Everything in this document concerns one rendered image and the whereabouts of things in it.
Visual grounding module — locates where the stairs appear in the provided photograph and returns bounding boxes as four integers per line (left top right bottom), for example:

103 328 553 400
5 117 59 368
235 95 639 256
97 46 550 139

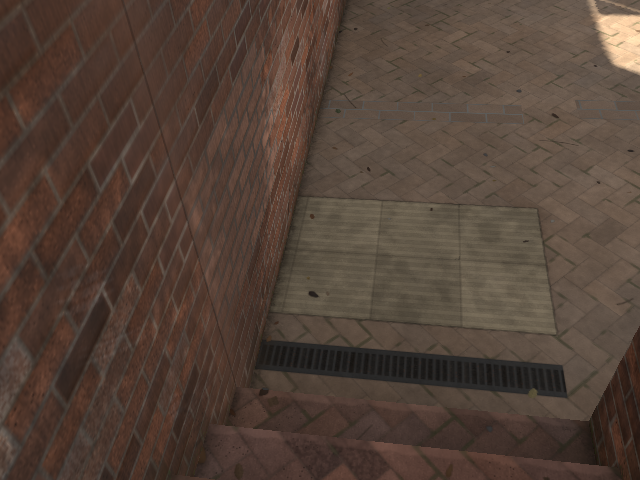
170 387 622 480

